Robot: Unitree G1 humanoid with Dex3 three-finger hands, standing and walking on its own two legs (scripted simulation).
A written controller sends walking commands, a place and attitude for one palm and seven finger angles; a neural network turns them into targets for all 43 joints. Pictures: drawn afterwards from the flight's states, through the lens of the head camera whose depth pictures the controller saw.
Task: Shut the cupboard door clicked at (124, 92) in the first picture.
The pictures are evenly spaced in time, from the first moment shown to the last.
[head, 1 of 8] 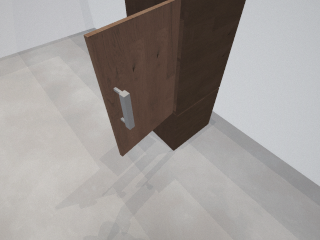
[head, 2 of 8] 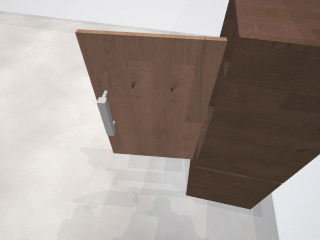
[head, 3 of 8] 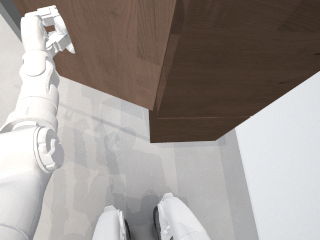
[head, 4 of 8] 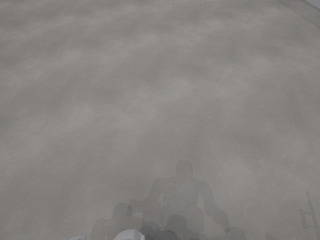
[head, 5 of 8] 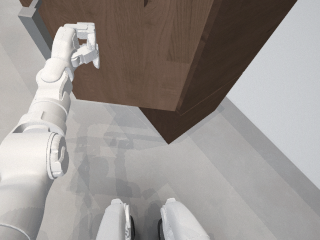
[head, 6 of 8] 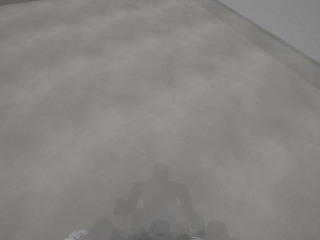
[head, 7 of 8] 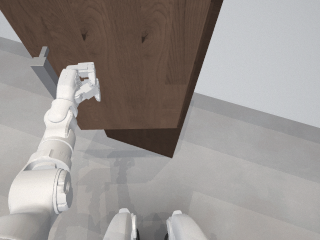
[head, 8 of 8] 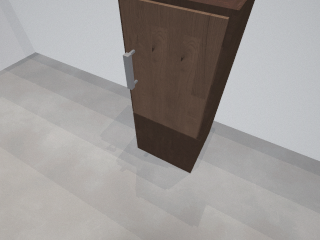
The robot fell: no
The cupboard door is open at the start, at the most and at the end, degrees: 98 98 0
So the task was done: yes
